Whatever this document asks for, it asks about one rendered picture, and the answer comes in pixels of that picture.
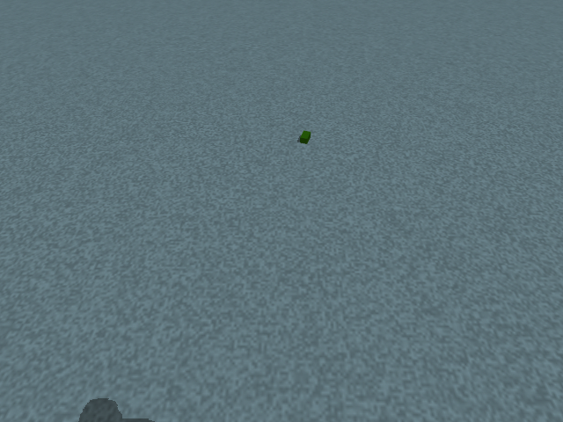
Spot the small box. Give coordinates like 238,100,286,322
300,131,311,144

